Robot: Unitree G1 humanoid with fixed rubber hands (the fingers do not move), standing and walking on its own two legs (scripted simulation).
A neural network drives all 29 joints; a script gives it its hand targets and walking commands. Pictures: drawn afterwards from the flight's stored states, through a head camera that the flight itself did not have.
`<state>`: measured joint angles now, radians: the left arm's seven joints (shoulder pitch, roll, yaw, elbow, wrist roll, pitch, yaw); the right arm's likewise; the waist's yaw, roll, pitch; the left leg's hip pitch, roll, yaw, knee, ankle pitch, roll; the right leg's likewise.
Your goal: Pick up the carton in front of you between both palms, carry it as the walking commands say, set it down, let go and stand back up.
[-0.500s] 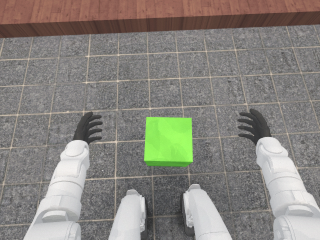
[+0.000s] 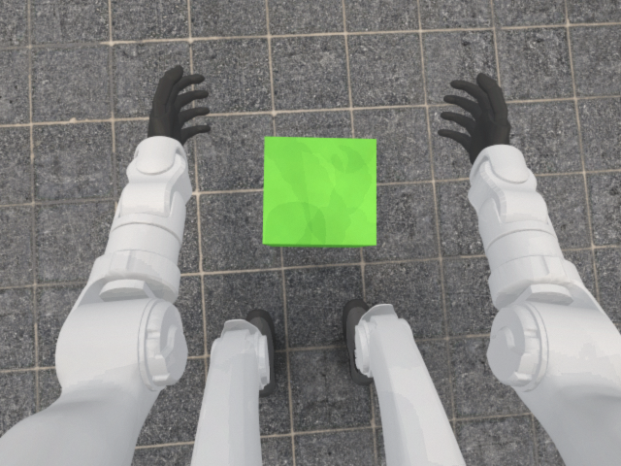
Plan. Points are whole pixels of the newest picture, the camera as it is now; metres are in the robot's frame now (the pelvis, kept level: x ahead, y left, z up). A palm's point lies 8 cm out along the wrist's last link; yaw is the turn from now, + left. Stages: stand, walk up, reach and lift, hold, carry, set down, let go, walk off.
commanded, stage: reach and lift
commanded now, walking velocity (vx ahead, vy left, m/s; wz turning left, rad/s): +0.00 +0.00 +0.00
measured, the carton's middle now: (317, 200) +0.46 -0.04 -0.49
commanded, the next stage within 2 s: none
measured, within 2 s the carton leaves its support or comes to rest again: leaves its support in 1.58 s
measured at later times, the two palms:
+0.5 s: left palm (214, 188) +0.48 +0.15 -0.35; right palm (423, 190) +0.44 -0.23 -0.35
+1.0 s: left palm (229, 186) +0.50 +0.13 -0.42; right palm (405, 191) +0.46 -0.22 -0.42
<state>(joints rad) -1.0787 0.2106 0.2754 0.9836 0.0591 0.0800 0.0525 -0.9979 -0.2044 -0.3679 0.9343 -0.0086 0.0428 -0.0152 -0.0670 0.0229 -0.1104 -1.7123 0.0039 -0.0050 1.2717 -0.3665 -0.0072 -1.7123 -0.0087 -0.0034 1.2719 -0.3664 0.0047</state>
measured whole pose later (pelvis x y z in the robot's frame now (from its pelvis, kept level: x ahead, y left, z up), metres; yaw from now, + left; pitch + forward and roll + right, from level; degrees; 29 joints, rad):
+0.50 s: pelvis -0.04 +0.00 -0.19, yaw +0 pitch +43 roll +0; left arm -1.21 0.31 0.07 0.99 -0.18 0.06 0.13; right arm -1.14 -0.32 -0.17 0.99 0.23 0.02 -0.10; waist -0.06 0.02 0.12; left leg -2.24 0.00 -0.01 1.99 -0.51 -0.01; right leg -2.24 0.00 0.00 1.99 -0.51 0.01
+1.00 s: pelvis -0.04 +0.00 -0.24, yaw +0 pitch +39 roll +0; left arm -1.37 0.33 -0.02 1.16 -0.27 -0.01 0.14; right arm -1.29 -0.33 -0.07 1.12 0.28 -0.03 -0.12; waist -0.06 0.02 0.28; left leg -2.30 0.00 -0.02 2.17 -0.55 -0.02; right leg -2.30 0.00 0.00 2.17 -0.54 0.00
